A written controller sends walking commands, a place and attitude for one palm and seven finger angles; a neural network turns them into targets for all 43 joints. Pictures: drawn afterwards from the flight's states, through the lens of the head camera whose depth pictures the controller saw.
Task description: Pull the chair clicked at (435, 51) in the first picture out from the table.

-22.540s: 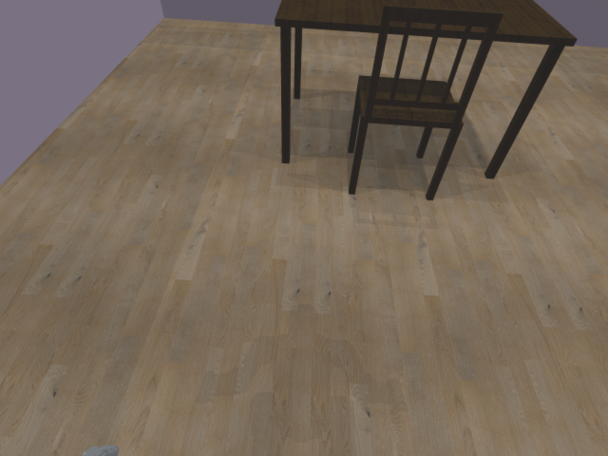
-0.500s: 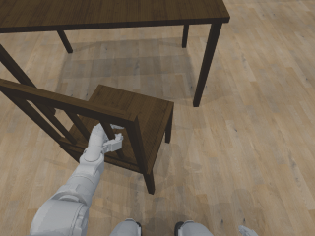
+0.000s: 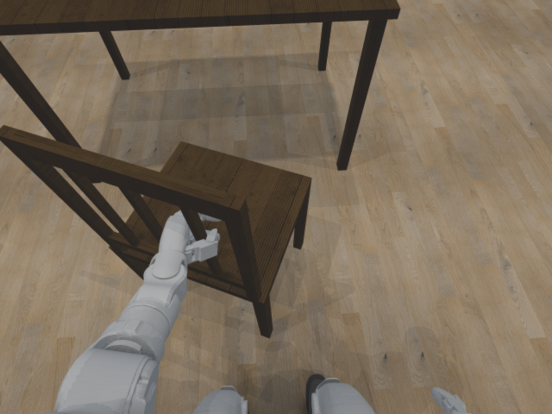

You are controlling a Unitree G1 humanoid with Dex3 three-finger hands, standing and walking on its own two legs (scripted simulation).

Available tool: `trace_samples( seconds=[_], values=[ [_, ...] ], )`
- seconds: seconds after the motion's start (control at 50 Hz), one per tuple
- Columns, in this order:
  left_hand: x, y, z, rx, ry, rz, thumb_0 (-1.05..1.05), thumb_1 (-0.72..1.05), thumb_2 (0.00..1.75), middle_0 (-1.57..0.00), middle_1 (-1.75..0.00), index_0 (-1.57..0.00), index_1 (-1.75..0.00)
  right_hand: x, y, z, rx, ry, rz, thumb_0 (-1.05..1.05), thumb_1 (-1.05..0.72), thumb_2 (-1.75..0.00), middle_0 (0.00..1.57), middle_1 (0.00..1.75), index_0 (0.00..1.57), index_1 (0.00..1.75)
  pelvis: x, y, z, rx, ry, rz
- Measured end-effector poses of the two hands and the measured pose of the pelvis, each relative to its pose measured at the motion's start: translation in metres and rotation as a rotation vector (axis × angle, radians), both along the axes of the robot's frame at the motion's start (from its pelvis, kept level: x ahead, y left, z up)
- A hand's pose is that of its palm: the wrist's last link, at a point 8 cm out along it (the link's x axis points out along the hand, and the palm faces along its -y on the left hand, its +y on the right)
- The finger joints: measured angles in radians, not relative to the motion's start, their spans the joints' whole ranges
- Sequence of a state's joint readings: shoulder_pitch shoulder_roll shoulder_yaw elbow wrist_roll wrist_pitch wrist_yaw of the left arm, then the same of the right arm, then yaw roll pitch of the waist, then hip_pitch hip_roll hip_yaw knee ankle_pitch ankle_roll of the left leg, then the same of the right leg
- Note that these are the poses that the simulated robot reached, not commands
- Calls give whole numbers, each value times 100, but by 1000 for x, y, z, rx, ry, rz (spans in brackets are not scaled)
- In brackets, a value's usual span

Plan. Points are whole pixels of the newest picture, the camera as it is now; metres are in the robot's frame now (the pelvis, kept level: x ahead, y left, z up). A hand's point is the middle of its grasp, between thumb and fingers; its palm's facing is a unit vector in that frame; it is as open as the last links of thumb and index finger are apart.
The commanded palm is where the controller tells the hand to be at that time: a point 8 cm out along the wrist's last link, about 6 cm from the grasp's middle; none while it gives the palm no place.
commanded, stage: step backward, pulling the chair out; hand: left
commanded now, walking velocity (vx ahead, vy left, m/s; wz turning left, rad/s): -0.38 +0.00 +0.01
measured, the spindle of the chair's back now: (154, 227) +0.44 +0.22 -0.09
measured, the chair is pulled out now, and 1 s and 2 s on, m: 0.43 0.55 0.55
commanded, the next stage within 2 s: stop walking, hand still on the chair in 0.46 s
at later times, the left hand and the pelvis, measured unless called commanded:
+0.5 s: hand (206, 285) +0.30 +0.11 -0.05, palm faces -0.04 -0.99 -0.15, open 5.2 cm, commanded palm +0.30 +0.16 -0.05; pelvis -0.07 +0.01 +0.00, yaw -1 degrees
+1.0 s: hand (202, 321) +0.25 +0.11 -0.05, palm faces -0.03 -0.99 -0.16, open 5.2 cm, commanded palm +0.23 +0.16 -0.03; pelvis -0.05 +0.00 +0.01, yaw -3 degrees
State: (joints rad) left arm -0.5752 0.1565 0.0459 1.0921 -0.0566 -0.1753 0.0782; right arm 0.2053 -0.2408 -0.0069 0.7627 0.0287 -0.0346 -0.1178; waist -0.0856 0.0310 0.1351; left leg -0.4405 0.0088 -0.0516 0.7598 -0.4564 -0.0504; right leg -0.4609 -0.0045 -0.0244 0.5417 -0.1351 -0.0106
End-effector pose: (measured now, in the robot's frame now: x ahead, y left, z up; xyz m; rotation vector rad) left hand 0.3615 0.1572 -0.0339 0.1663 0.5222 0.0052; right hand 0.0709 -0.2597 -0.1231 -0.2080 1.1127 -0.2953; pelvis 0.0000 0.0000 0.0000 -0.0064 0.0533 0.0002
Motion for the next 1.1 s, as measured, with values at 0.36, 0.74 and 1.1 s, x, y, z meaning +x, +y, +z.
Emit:
trace_samples(
  seconds=[0.36, 0.74, 1.1],
  values=[
    [-56, 4, 2, -7, 18, 15, 6, 72, 79, -36, -122, -50, -145, -65, 12, 0, 51, 4, -21, 1, -90, -90, 21, 30, 21, 30, -51, -3, 4, -27, -22, -47],
    [-111, 6, 3, -5, 8, -2, 7, 72, 78, -34, -126, -50, -145, -94, 13, 12, 19, -49, -13, 1, -90, -90, 20, 29, 20, 30, -85, 1, 3, 1, -55, -48],
    [-127, 5, 4, -2, 24, 4, 7, 72, 79, -35, -125, -50, -145, -5, 10, 30, 12, -190, 28, 1, -90, -90, 20, 29, 20, 30, -38, 0, 13, 7, -65, -48]
  ],
)
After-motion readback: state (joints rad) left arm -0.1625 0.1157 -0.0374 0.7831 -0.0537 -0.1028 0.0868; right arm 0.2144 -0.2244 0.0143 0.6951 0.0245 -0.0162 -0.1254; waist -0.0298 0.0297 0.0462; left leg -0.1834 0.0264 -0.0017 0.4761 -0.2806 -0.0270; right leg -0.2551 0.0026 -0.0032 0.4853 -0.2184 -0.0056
